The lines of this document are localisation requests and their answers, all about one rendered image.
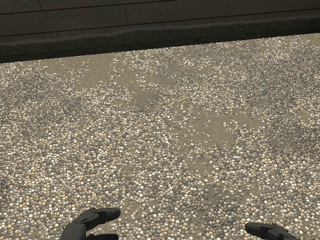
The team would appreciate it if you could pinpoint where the robot right hand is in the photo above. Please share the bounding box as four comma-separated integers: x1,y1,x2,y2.
245,222,301,240

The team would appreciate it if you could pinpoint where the robot left hand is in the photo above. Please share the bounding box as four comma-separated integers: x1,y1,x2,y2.
59,207,121,240

